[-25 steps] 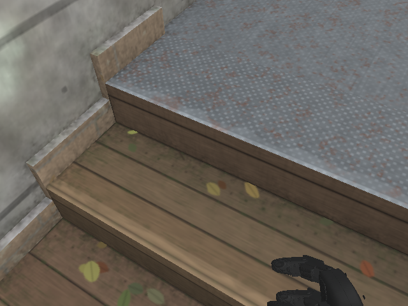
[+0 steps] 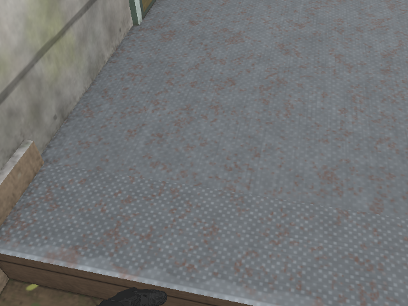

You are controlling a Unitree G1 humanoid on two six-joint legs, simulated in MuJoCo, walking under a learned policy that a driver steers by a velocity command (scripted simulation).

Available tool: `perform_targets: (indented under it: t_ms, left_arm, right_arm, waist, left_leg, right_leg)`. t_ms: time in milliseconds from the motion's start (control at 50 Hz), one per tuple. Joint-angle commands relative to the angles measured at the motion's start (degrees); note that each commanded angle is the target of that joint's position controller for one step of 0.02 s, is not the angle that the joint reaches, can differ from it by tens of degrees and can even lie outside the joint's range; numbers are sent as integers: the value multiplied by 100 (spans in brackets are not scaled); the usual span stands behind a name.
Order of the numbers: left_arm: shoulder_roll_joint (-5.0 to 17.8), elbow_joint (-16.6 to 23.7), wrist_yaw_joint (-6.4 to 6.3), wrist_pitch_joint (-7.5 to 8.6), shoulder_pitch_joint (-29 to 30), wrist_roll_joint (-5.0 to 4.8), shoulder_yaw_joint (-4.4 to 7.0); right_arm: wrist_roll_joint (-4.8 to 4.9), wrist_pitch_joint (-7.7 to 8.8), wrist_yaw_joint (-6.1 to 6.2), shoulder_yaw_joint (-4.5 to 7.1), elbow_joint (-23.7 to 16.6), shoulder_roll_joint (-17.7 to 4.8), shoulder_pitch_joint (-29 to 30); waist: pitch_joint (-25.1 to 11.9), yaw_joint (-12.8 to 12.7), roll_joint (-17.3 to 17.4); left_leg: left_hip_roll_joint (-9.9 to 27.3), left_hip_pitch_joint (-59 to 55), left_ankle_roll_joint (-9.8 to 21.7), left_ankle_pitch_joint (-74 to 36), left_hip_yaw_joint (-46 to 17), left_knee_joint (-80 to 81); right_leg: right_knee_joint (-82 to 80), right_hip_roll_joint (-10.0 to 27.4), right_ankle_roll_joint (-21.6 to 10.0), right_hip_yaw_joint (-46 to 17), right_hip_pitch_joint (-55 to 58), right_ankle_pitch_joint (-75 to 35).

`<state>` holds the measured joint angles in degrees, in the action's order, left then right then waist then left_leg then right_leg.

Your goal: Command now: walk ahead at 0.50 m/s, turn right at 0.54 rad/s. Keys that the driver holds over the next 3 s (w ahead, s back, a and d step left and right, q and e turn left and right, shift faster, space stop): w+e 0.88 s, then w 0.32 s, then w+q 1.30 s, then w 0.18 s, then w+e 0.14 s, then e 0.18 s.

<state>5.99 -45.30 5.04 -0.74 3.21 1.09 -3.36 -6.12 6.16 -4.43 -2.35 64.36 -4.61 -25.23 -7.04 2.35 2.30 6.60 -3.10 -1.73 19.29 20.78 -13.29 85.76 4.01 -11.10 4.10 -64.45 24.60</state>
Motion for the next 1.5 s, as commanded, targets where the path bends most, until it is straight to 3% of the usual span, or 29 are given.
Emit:
perform_targets:
  t_ms: [20,60,80,100,120,180,220,300,420,480,540,560,580,600,620,660,700,740,840,940,1080,1240,1260,1300,1320,1360,1420,1480,1500]
  left_arm:
    - [630,250,-29,179,-405,-119,292]
    - [1117,-63,-201,408,-1937,-240,491]
    - [1519,-627,-283,351,-3435,90,602]
    - [2214,-779,-315,282,-4096,296,834]
    - [2351,-924,-377,342,-3781,264,978]
    - [891,-1117,-199,413,-2319,119,566]
    - [438,-1034,-166,421,-1286,109,405]
    - [526,-1364,-112,602,-1763,354,357]
    - [523,-2294,-180,731,-4045,632,196]
    - [620,-1727,159,736,-3237,242,192]
    - [1362,-1137,60,924,-2886,-100,394]
    - [1716,-1086,97,958,-2984,13,560]
    - [1275,-1111,115,1019,-3148,160,572]
    - [588,-1014,145,994,-3533,362,469]
    - [569,-1171,207,847,-2960,224,597]
    - [633,-1290,117,757,-2588,140,696]
    - [380,-1132,-13,705,-2162,219,597]
    - [181,-959,-70,550,-1639,193,489]
    - [662,-463,154,644,-663,142,518]
    - [678,-392,67,703,-238,55,625]
    - [466,128,6,317,1075,149,646]
    - [787,-118,-276,515,71,52,841]
    - [920,-416,-375,574,-1024,51,852]
    - [1443,-1170,-522,490,-3485,284,1005]
    - [1758,-1344,-635,557,-3553,315,1232]
    - [1110,-1303,-630,604,-2493,179,1132]
    - [55,-1194,-512,587,-2038,214,769]
    - [86,-1123,-540,720,-2149,290,670]
    - [668,-1055,-588,705,-1758,-94,716]
  right_arm:
    - [201,181,30,350,-625,-1687,327]
    - [-102,269,-20,383,-456,-1738,-312]
    - [-143,163,-209,352,-611,-1445,148]
    - [303,32,-312,477,-885,-1520,955]
    - [402,26,-254,449,-943,-1107,1288]
    - [310,143,144,185,-1061,-285,1450]
    - [314,-11,167,180,-1121,-591,1350]
    - [239,-237,112,140,-1300,-904,1778]
    - [286,-205,346,-165,-2499,-818,4140]
    - [152,-527,275,-308,-3068,-381,5196]
    - [288,-464,134,-29,-2727,-917,3977]
    - [380,-322,152,136,-2618,-1320,3361]
    - [394,-182,195,175,-2302,-1332,2143]
    - [353,-199,220,237,-2077,-1620,987]
    - [176,-243,249,245,-1671,-1760,-138]
    - [417,-43,311,320,-1359,-1834,875]
    - [383,-103,356,74,-998,-512,1364]
    - [363,-82,530,-8,-889,99,1676]
    - [199,192,443,157,-920,-477,1907]
    - [-118,203,283,134,-509,-717,437]
    - [284,293,83,219,-226,-779,-551]
    - [224,29,354,500,-284,-1029,-426]
    - [239,115,368,396,-380,-614,-964]
    - [219,112,94,379,-498,-664,-511]
    - [290,76,-42,481,-757,-676,433]
    - [187,116,5,535,-784,-551,517]
    - [336,38,24,482,-793,-103,483]
    - [346,48,-60,517,-922,-112,998]
    - [1236,-131,375,668,-1401,-697,1608]
  waist:
    - [64,-695,593]
    - [-1072,-1107,150]
    - [-1468,-1500,-789]
    - [-1155,-1621,-831]
    - [-586,-1527,-1021]
    - [174,-272,-598]
    - [3,196,-177]
    - [268,116,-228]
    - [450,-786,-143]
    - [818,-648,-700]
    - [282,-46,-997]
    - [-263,106,-1366]
    - [-1344,374,-681]
    - [-2558,627,1075]
    - [-2011,1091,1811]
    - [69,453,817]
    - [55,-22,-509]
    - [192,-341,-234]
    - [364,-434,-60]
    - [305,-65,-81]
    - [870,180,121]
    - [391,-583,507]
    - [-810,-585,24]
    - [-1580,-1290,-927]
    - [-473,-1385,-462]
    - [244,-719,-550]
    - [434,-139,-365]
    - [690,-67,-382]
    - [1079,97,-337]
  left_leg:
    - [1418,67,1538,-7291,-177,-628]
    - [711,2984,759,-6866,-405,-2832]
    - [14,4536,439,-2433,-1043,-4517]
    - [-538,5586,422,-1268,-2312,-6227]
    - [-635,6009,548,-1836,-3141,-7419]
    - [-765,6091,1075,-2294,-3475,-9497]
    - [-690,6499,1317,-2076,-3490,-9866]
    - [-429,7204,1117,-1657,-2536,-9845]
    - [-161,9059,1094,-259,-2275,-9025]
    - [-56,5618,720,28,-1416,-6837]
    - [-885,4530,576,470,-953,-5912]
    - [-1022,3787,756,349,-1241,-5550]
    - [-439,1636,1343,-1181,-2568,-5211]
    - [703,-549,2203,379,-5451,-3274]
    - [1465,134,2382,2735,-7794,-1528]
    - [1394,2528,1777,3718,-6442,-1453]
    - [1501,2960,1621,1735,-4944,-1706]
    - [1314,3177,1476,679,-4128,-1335]
    - [713,2929,1115,-740,-1578,51]
    - [776,371,1162,-3198,-999,-51]
    - [1017,-688,1261,-4037,-749,514]
    - [1020,-304,970,-6561,-579,-1061]
    - [582,1556,599,-5848,-561,-2280]
    - [-580,3818,116,1146,-1499,-5363]
    - [-448,4607,336,837,-2383,-6307]
    - [2,4327,665,66,-2673,-6517]
    - [152,4020,858,-372,-2713,-6713]
    - [140,4596,869,-998,-2676,-6180]
    - [159,5059,617,-760,-2739,-6071]
  right_leg:
    - [-1576,-1100,160,694,2042,-332]
    - [-2009,-841,-490,-1008,6092,-2104]
    - [-4033,-182,-844,-3077,7630,-1612]
    - [-5683,414,-534,-5397,7210,-307]
    - [-5793,414,-172,-5343,6269,795]
    - [-5464,140,-397,-4238,3683,-99]
    - [-5760,23,-368,-3697,3264,-183]
    - [-6111,-283,-401,-2308,3256,-841]
    - [-6376,133,-268,-3010,5299,-719]
    - [-8158,459,-601,-2903,2594,-741]
    - [-7182,733,-322,-2294,4579,-6354]
    - [-6552,642,-88,-2129,5253,-8281]
    - [-4755,141,313,-1931,4436,-7968]
    - [-3013,-710,359,-1991,2357,-4705]
    - [276,-1265,507,-2258,1435,-1604]
    - [2177,-575,411,-1695,690,-2528]
    - [2233,-312,163,-1505,831,-2528]
    - [2048,-67,-70,-1523,825,-2160]
    - [155,128,-14,-867,1285,-2092]
    - [-1295,-54,134,-1268,179,-3247]
    - [-3958,51,588,-243,1360,-2234]
    - [-5395,-658,240,28,4628,-2486]
    - [-4274,-322,-189,-306,7483,-3455]
    - [-5918,1495,-1171,-2998,9789,-4703]
    - [-6386,1312,-692,-2784,8940,-4450]
    - [-6677,1201,-387,-1628,6981,-4040]
    - [-7162,1244,-291,-1031,5797,-4560]
    - [-7574,1138,-265,-319,5601,-4479]
    - [-7622,1219,130,-416,5413,-4140]
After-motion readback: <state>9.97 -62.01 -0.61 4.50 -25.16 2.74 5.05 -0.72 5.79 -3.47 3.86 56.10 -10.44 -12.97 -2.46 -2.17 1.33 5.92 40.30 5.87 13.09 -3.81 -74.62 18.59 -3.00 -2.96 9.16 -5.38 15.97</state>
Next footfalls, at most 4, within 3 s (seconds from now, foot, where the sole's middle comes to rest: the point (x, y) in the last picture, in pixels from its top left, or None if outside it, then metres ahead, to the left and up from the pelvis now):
0.56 left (203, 248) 0.58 0.03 -0.43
1.24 right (335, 203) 0.69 -0.36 -0.43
1.76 left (304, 112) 1.10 -0.36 -0.43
2.24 right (353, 76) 1.30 -0.60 -0.43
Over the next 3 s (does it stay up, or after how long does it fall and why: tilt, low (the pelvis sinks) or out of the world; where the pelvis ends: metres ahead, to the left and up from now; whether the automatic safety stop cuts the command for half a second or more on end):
stays up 1.52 -0.39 0.35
